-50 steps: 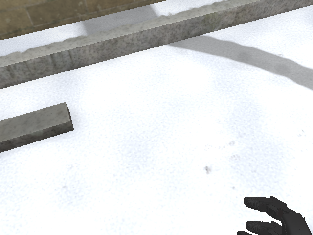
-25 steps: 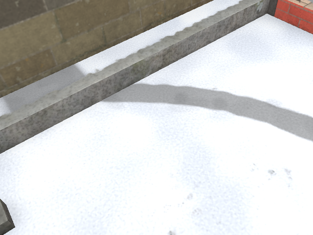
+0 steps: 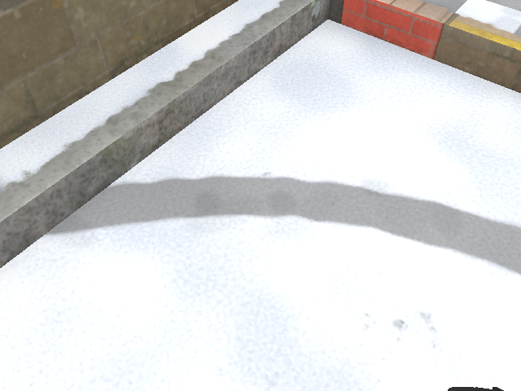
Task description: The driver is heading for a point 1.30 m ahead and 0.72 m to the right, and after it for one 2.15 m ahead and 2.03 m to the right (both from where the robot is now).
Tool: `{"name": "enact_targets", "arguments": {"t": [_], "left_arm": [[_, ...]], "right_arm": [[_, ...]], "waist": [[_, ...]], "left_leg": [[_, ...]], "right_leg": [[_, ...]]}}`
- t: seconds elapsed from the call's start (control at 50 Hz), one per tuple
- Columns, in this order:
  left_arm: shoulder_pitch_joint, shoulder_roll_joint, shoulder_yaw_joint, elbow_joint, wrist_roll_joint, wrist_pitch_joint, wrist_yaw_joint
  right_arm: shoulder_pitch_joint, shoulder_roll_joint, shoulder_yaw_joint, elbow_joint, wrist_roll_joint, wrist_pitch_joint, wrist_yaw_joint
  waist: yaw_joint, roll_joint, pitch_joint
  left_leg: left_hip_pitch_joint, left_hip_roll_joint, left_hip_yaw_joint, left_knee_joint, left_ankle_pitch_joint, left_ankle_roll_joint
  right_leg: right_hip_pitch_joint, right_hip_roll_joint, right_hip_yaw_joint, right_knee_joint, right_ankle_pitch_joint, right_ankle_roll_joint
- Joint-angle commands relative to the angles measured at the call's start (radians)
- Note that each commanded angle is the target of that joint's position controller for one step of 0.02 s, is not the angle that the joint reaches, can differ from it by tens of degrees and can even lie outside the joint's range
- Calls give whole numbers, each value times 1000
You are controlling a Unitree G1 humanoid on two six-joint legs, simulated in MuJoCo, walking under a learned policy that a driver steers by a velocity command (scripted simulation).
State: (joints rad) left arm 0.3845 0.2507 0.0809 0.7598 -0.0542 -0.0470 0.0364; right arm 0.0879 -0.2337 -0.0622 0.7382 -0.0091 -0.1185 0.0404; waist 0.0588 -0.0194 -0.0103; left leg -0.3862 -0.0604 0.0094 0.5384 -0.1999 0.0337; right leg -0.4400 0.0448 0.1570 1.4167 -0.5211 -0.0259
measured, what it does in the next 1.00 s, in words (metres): walks ahead, turning right: right foot, then left foot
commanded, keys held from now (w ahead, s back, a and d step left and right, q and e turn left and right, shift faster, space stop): w+e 1.00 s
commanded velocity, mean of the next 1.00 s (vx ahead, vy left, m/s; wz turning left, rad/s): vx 0.50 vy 0.00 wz -0.60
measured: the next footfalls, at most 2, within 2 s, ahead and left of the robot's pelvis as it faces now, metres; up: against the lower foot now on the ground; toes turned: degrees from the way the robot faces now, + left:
right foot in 0.40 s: +0.34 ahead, -0.17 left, +0.00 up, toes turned -17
left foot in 0.88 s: +0.67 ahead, -0.07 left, +0.00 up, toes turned -35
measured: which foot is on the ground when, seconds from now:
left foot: down 0.00-0.40, up 0.42-0.86, down 0.88-1.00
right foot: up 0.00-0.38, down 0.40-0.88, up 0.90-1.00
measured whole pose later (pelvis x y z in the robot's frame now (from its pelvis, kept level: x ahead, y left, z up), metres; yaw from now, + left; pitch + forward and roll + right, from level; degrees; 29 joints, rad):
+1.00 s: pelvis +0.53 -0.12 +0.00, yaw -36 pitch +2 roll +1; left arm 0.33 0.30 0.07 0.69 -0.03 -0.02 0.01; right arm 0.16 -0.26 -0.05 0.70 -0.01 -0.10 0.01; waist 0.01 -0.03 0.01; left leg -0.36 -0.02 0.03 0.52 -0.20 0.02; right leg -0.44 0.03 0.10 1.21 -0.40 -0.02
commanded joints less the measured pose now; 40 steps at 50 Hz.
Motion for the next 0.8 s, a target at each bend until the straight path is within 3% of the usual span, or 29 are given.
{"name": "enact_targets", "arguments": {"t": [0.02, 0.04, 0.06, 0.08, 0.16, 0.24, 0.3, 0.36, 0.38, 0.4, 0.42, 0.44, 0.46, 0.48, 0.5, 0.52, 0.54, 0.6, 0.66, 0.7, 0.74, 0.8], "left_arm": [[-82, 144, 30, -128, 25, -5, 10], [-84, 135, 34, -137, 30, 2, 3], [-89, 104, 30, -145, 28, 7, -1], [-103, 86, 25, -150, 28, 9, -4], [-176, 36, 3, -167, 33, 5, -29], [-330, 30, -11, -202, 29, -4, -63], [-414, 39, -13, -240, 25, -2, -85], [-381, 87, 8, -255, 32, 5, -92], [-298, 119, 25, -239, 33, 9, -91], [-128, 171, 56, -195, 32, 12, -82], [37, 262, 85, -161, 33, 23, -60], [-9, 337, 83, -176, 26, 9, -62], [40, 248, 60, -184, 31, 4, -61], [-10, 209, 47, -177, 35, -4, -61], [-79, 186, 37, -186, 32, -6, -60], [-142, 165, 29, -198, 38, -7, -59], [-179, 149, 21, -210, 49, -9, -55], [-188, 165, 24, -193, 48, -18, -41], [-142, 190, 32, -163, 42, -13, -24], [-104, 193, 34, -147, 35, -7, -20], [-63, 200, 37, -128, 30, -5, -20], [-39, 189, 35, -116, 26, -1, -19]], "right_arm": [[106, -103, -22, -26, -15, 3, -21], [60, -97, -19, -21, -14, -3, -22], [54, -92, -21, -5, -8, -6, -24], [70, -100, -25, 9, -5, -9, -25], [121, -155, -41, 38, 0, 0, -40], [191, -185, -43, 67, 15, 22, -49], [237, -204, -45, 84, 22, 41, -46], [235, -256, -56, 80, 30, 57, -54], [231, -271, -60, 76, 31, 65, -60], [214, -266, -56, 66, 35, 70, -67], [220, -217, -36, 35, 7, 60, -68], [282, -98, 6, -27, -14, 27, -47], [163, -189, -12, -39, 22, -9, -29], [100, -206, -17, -67, 47, -23, -22], [101, -195, -13, -61, 31, -27, -27], [104, -198, -19, -55, 7, -21, -33], [125, -200, -24, -54, 1, -7, -33], [124, -168, -19, -60, -7, 22, -40], [3, -125, 0, -92, -10, 25, -39], [-76, -111, 8, -110, -2, 20, -31], [-123, -126, 5, -127, 11, 14, -23], [-122, -169, -13, -136, 20, 3, -15]], "waist": [[-86, 9, -42], [-40, 46, 12], [-30, 111, 29], [-36, 123, 36], [-65, 77, -3], [-130, 61, 27], [-149, 64, 60], [-95, 122, 13], [-40, 134, -35], [53, 110, -114], [107, -16, -219], [-13, -220, -316], [75, -115, -341], [60, -80, -200], [7, 12, -126], [-34, 21, -75], [-70, 0, -55], [-95, -14, -30], [-53, -30, -3], [-16, -44, 0], [4, -56, 0], [-9, -86, -7]], "left_leg": [[366, 443, -517, -260, 22, 235], [241, 364, -386, -282, 116, 194], [199, 325, -288, -305, 169, 162], [176, 297, -214, -329, 242, 154], [253, 294, -70, -346, 441, 149], [362, 296, 25, -356, 398, 118], [446, 318, 70, -328, 434, 102], [487, 323, 136, -170, 856, 78], [476, 317, 158, -38, 981, 68], [370, 288, 185, 169, 946, 37], [78, 239, 188, 496, 526, -3], [-341, 36, 56, 800, -382, -42], [-454, 68, -101, 873, -354, -29], [-501, 107, -90, 824, -252, -19], [-438, 148, -90, 729, -177, -23], [-367, 170, -85, 652, -140, -39], [-304, 185, -90, 623, -118, -53], [-242, 176, -62, 504, -62, -99], [-206, 140, -50, 280, 139, -116], [-145, 102, -47, 133, 250, -113], [-107, 78, -61, 61, 279, -106], [-74, 70, -93, -10, 189, -75]], "right_leg": [[-465, -124, 7, 152, 183, 22], [-387, -153, 43, -11, 246, 23], [-353, -170, 24, -95, 246, 28], [-329, -171, -3, -167, 276, 37], [-292, -164, -54, -452, 441, 23], [-281, -137, -125, -676, 568, -6], [-279, -113, -170, -760, 506, -28], [-115, -30, -250, -796, 343, -78], [8, 7, -270, -822, 312, -105], [259, 34, -258, -906, 382, -147], [603, -137, 4, -893, 423, -219], [872, -367, 571, -1002, 269, -402], [872, -366, 604, -1082, 196, -381], [754, -332, 454, -1100, 278, -338], [591, -287, 346, -1111, 374, -304], [455, -253, 277, -1132, 469, -286], [363, -228, 241, -1159, 519, -282], [206, -192, 166, -1189, 609, -287], [141, -133, 97, -1178, 566, -244], [125, -111, 92, -1158, 483, -215], [146, -129, 136, -1134, 422, -204], [232, -167, 236, -1043, 355, -185]]}}
Velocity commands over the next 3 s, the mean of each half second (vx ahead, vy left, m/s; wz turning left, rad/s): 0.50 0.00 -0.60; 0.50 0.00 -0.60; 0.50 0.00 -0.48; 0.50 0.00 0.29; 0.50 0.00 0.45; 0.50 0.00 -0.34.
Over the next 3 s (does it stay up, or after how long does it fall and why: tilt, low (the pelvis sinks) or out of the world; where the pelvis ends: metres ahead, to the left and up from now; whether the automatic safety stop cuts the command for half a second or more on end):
stays up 1.37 -0.79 0.01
